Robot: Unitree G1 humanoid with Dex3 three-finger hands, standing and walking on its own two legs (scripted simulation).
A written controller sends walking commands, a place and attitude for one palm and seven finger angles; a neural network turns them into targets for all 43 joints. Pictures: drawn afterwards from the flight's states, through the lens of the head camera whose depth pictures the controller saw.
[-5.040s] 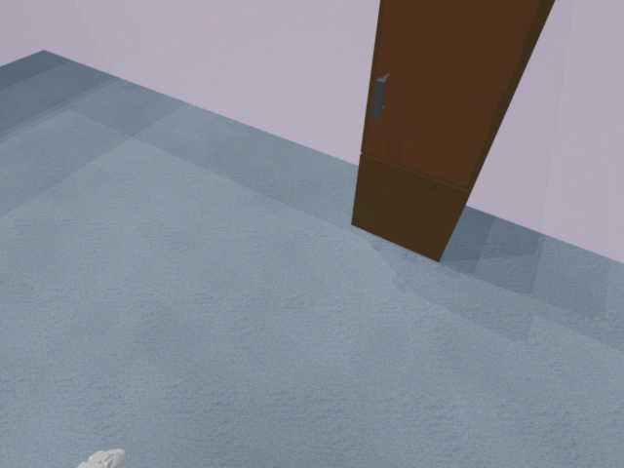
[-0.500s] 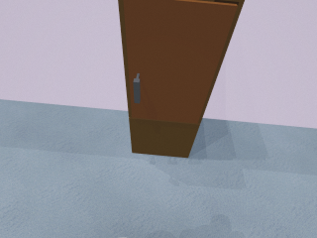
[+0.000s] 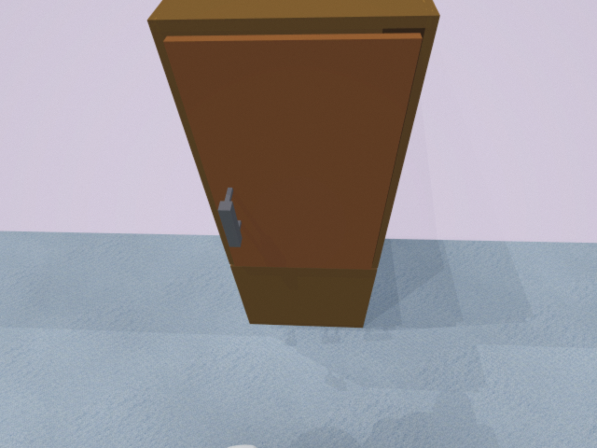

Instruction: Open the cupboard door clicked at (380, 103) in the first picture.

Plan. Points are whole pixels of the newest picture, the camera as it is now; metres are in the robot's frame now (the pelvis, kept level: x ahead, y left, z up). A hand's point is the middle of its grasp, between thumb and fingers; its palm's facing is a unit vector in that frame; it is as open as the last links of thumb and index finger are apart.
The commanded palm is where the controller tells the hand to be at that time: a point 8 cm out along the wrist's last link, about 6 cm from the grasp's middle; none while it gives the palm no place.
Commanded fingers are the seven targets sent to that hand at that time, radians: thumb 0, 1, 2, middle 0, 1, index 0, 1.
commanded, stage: come to a stop and stand still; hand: left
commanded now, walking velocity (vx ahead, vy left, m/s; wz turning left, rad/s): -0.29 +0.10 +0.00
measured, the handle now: (232, 217) +0.56 +0.18 -0.11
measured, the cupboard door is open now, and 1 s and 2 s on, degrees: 0 0 0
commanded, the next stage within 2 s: look again from close up in 1.58 s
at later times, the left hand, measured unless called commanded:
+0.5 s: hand out of the picture +0.04 +0.26 -0.18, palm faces +0.05 -0.98 -0.20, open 7.3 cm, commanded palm none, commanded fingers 0.00 0.90 0.90 -0.20 -0.30 -0.20 -0.30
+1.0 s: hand out of the picture -0.06 +0.15 -0.15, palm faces +0.07 -0.98 -0.19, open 7.3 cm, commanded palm none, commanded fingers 0.00 0.90 0.90 -0.20 -0.30 -0.20 -0.30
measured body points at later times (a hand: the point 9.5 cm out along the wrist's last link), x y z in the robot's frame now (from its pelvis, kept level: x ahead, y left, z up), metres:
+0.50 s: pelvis +0.00 +0.05 +0.01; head +0.04 +0.09 +0.45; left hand +0.04 +0.31 -0.16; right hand +0.10 -0.18 -0.12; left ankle +0.05 +0.13 -0.74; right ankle -0.08 -0.11 -0.64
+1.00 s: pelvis -0.03 +0.00 +0.01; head -0.02 -0.03 +0.46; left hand -0.06 +0.20 -0.14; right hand -0.07 -0.23 -0.16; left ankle -0.02 +0.15 -0.70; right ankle -0.08 -0.10 -0.74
